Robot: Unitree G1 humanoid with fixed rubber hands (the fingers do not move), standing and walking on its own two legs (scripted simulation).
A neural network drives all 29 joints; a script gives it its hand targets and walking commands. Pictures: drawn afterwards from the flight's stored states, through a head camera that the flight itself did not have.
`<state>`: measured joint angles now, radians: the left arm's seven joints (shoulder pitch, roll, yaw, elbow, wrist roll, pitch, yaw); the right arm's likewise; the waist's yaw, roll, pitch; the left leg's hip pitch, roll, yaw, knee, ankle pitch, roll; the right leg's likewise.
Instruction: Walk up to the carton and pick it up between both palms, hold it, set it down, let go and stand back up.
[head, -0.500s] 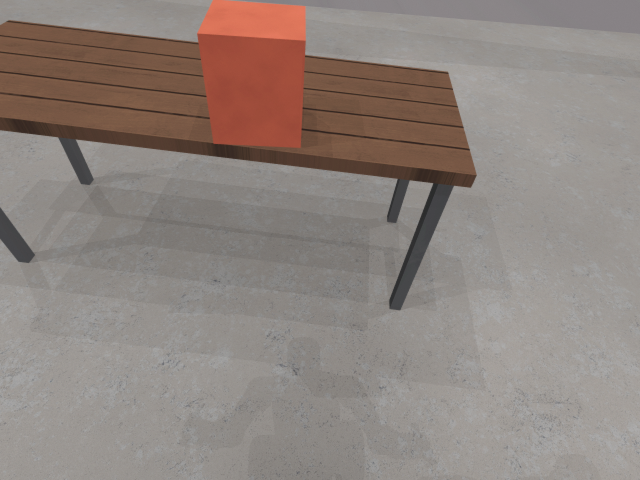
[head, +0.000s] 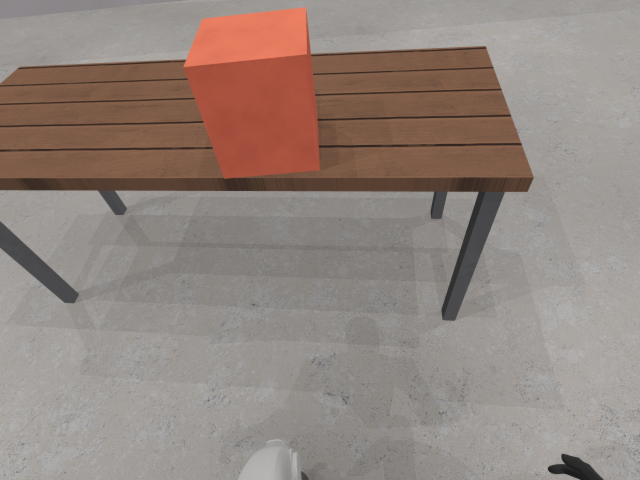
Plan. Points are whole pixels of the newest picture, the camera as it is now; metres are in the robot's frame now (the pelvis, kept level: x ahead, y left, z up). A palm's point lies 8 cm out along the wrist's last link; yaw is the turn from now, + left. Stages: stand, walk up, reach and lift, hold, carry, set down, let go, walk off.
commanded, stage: walk up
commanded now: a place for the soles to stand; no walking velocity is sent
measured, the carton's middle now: (263, 97) +0.84 +0.12 +0.04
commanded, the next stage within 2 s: none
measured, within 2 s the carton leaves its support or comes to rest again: neither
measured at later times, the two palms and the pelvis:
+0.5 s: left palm out of the picture +0.14 +0.40 -0.11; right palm (571, 442) +0.19 -0.26 -0.03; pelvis +0.11 +0.07 +0.02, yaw +1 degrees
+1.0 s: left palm (90, 415) +0.24 +0.32 -0.04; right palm (569, 418) +0.23 -0.32 -0.13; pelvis +0.16 -0.01 +0.01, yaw -3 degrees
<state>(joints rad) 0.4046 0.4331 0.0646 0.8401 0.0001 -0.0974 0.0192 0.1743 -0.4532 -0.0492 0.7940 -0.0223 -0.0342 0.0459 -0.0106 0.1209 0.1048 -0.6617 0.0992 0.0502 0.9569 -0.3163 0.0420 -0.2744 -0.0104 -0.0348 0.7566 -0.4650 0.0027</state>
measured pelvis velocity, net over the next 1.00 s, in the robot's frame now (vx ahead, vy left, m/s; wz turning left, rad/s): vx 0.16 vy -0.01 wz -0.05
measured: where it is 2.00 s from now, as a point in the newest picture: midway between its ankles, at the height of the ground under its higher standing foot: outside the picture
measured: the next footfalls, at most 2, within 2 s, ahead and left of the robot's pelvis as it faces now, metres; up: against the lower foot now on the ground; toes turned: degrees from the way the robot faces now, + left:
left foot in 0.08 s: +0.16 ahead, +0.14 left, +0.00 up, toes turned +7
right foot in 0.76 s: +0.27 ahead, -0.05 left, +0.00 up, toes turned -3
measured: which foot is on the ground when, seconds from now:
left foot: up 0.00-0.06, down 0.08-0.78, up 0.80-1.00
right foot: down 0.00-0.12, up 0.14-0.74, down 0.76-1.00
